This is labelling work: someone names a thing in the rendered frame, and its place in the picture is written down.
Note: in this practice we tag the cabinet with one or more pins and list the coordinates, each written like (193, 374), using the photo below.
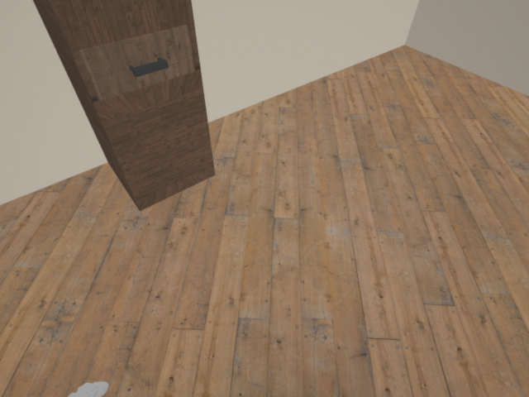
(156, 138)

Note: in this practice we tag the handle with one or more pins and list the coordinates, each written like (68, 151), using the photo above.
(149, 68)

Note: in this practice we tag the drawer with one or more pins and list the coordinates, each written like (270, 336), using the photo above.
(108, 68)

